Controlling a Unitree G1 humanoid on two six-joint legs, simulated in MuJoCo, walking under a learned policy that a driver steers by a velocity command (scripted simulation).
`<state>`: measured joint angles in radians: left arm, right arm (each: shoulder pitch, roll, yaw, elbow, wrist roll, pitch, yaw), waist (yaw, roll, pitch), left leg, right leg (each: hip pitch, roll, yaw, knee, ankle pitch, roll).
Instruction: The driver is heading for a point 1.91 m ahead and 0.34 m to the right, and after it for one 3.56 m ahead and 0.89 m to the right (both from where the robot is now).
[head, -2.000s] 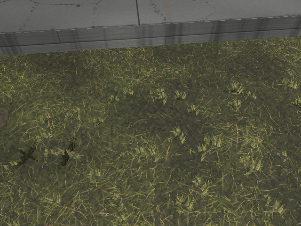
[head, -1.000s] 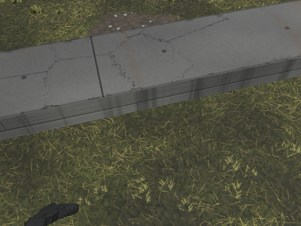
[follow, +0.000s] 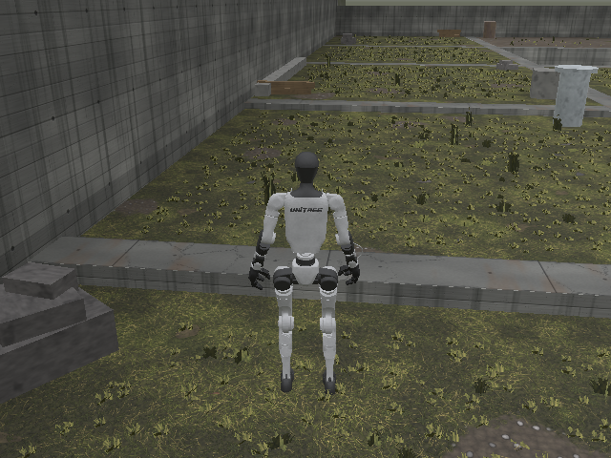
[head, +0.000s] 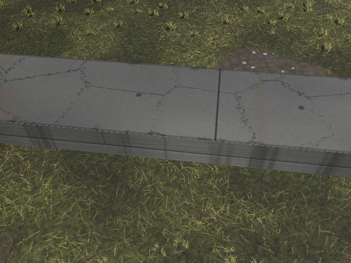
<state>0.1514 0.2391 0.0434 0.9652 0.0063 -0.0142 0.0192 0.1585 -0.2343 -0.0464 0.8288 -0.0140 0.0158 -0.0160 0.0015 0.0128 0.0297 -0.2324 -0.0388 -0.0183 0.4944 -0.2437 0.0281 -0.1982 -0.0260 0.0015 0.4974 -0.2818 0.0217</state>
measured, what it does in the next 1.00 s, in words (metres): stands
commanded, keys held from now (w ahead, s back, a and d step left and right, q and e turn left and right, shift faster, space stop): no key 1.00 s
